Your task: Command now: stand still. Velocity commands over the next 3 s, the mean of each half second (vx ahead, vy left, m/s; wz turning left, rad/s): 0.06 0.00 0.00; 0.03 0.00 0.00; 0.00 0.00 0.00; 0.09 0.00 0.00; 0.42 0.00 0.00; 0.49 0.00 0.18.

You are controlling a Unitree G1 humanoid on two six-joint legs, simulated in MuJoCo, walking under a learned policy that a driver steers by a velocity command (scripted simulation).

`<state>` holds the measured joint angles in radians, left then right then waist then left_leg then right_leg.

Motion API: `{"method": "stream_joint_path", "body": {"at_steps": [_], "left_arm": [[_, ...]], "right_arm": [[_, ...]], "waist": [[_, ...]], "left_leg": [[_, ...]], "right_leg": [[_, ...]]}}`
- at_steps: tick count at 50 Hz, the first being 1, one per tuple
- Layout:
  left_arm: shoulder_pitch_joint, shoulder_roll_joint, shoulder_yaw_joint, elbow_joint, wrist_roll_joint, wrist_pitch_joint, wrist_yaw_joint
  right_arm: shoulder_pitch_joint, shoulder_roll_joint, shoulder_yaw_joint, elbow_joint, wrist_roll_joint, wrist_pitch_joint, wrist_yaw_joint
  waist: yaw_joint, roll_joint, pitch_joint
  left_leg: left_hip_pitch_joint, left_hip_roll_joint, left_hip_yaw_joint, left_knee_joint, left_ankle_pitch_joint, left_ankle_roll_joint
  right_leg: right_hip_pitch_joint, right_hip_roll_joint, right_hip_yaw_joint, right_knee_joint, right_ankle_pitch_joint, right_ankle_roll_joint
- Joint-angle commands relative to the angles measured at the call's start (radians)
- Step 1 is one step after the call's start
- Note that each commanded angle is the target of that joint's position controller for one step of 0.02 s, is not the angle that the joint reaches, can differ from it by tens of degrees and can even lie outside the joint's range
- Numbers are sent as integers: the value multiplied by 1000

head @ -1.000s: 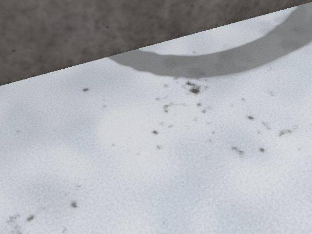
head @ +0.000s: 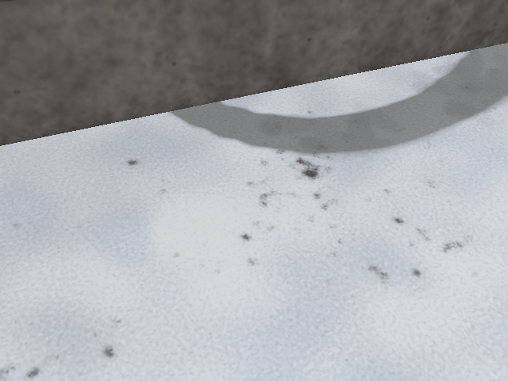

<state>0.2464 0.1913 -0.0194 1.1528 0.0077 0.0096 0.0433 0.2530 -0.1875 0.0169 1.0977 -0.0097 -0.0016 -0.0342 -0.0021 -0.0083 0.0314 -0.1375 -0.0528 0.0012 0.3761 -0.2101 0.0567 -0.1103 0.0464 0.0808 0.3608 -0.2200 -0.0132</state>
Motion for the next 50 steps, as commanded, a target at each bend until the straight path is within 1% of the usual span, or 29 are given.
{"method": "stream_joint_path", "body": {"at_steps": [1, 11, 12, 13, 14, 15, 16, 17, 18, 19, 20, 21, 22, 23, 24, 25, 26, 27, 28, 30, 33, 37, 50], "left_arm": [[52, 82, 10, 0, 0, -5, 4], [76, 57, 6, 22, 0, -6, 8], [86, 50, 4, 25, 2, -5, 8], [88, 52, 7, 23, 5, -4, 8], [87, 57, 11, 15, 9, -3, 6], [73, 58, 14, 0, 18, -2, 1], [45, 50, 14, -20, 28, -4, -6], [28, 20, 7, -34, 36, -12, -10], [31, 0, 2, -34, 31, -21, -11], [62, -18, -2, -26, 25, -28, -11], [106, -29, -6, -12, 20, -35, -10], [145, -24, -5, 4, 16, -39, -7], [168, 13, 2, 11, 19, -44, -3], [167, 71, 13, 5, 14, -47, 2], [158, 70, 11, 8, 8, -45, 2], [143, 39, 3, 4, 11, -45, 4], [126, 29, 1, -2, 10, -46, 6], [120, 33, 3, -9, 7, -46, 10], [130, 35, 5, -9, 3, -47, 14], [146, 36, 8, -5, -4, -46, 17], [144, 30, 13, -5, -3, -40, 19], [139, 25, 18, -3, -1, -35, 19], [124, 22, 26, 3, 0, -25, 18]], "right_arm": [[44, -92, -14, -8, 0, -6, -4], [71, -68, -13, 18, -1, -8, -8], [80, -66, -13, 22, -2, -7, -7], [84, -82, -20, 23, -3, -4, -6], [97, -109, -33, 23, -2, 3, -6], [127, -130, -44, 27, -2, 9, -4], [171, -140, -53, 34, -3, 14, -2], [183, -122, -52, 39, -5, 13, -3], [165, -89, -44, 33, -9, 8, -5], [125, -72, -36, 23, -12, 0, -6], [78, -65, -30, 12, -12, -7, -5], [54, -63, -27, 6, -9, -12, -3], [58, -59, -26, 4, -9, -19, 0], [91, -37, -22, 3, -3, -22, 2], [124, -6, -13, 14, 1, -19, 1], [142, -13, -12, 25, 0, -17, -4], [153, -25, -14, 32, 2, -15, -9], [156, -45, -18, 35, 5, -15, -13], [156, -57, -20, 36, 7, -16, -13], [159, -42, -16, 39, 10, -16, -15], [153, -32, -14, 44, 8, -10, -21], [139, -27, -14, 49, 6, -4, -25], [117, -29, -14, 61, 3, 1, -28]], "waist": [[1, 13, 29], [-1, 11, 35], [-3, 15, 15], [-6, 32, 25], [-11, 62, 34], [-26, 99, 57], [-46, 129, 92], [-50, 133, 139], [-37, 103, 154], [-8, 82, 141], [26, 73, 120], [47, 58, 104], [43, 27, 91], [13, -43, 83], [-3, -104, 78], [-11, -91, 72], [-16, -70, 66], [-15, -47, 45], [-11, -32, 25], [-9, -19, -9], [-9, 0, -5], [-7, 8, 8], [-4, 11, 31]], "left_leg": [[-5, 134, -126, -71, 102, 13], [-8, 131, -127, -70, 102, 16], [-1, 125, -130, -85, 5, 17], [-9, 120, -144, -98, -123, 25], [-15, 122, -172, -107, -291, 49], [-19, 156, -238, -138, -469, 86], [-18, 216, -329, -194, -605, 129], [-56, 281, -395, -229, -583, 165], [-100, 302, -400, -239, -474, 177], [-137, 298, -365, -215, -351, 170], [-168, 264, -302, -171, -227, 142], [-194, 213, -231, -113, -119, 103], [-218, 164, -169, -47, -37, 63], [-217, 89, -90, 16, -14, 33], [-154, 64, -57, 26, -24, 15], [-103, 77, -64, 25, 8, 6], [-66, 90, -75, 11, 63, 1], [-35, 103, -82, 6, 137, 0], [-13, 113, -83, 11, 213, 2], [21, 124, -77, 18, 272, -2], [27, 129, -73, 13, 268, -9], [34, 134, -71, 11, 274, -13], [31, 145, -77, -13, 235, -15]], "right_leg": [[-52, -100, 72, -44, 126, -30], [-62, -101, 66, -36, 119, -26], [-58, -92, 59, -36, 57, -28], [-79, -69, 41, -11, -27, -33], [-120, -34, 10, 49, -148, -44], [-197, -5, -18, 126, -253, -53], [-281, 12, -53, 214, -292, -57], [-303, -9, -84, 269, -229, -53], [-282, -39, -78, 296, -180, -50], [-219, -60, -66, 264, -149, -51], [-129, -64, -61, 174, -112, -55], [-39, -51, -52, 67, -50, -59], [29, -83, 7, 12, 40, -59], [24, -150, 99, -17, 102, -75], [-18, -195, 142, -33, 171, -100], [-18, -203, 141, -32, 254, -102], [-7, -184, 107, -12, 346, -91], [15, -161, 71, 8, 422, -78], [35, -150, 50, 18, 479, -71], [65, -144, 35, 23, 522, -66], [72, -143, 31, 22, 521, -66], [64, -140, 28, 15, 515, -64], [48, -131, 26, -14, 405, -64]]}}
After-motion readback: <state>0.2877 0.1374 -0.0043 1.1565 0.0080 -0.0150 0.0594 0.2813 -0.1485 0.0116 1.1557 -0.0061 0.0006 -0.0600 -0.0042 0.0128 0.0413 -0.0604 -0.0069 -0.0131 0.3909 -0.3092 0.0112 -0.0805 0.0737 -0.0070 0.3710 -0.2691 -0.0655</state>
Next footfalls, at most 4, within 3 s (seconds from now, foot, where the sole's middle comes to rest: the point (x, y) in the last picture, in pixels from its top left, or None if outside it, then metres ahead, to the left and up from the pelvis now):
2.10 left None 0.11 0.09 -0.78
2.56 right None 0.46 -0.04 -0.78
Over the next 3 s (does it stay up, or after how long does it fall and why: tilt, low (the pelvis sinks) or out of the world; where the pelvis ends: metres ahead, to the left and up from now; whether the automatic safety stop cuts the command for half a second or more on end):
stays up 0.54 0.02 -0.01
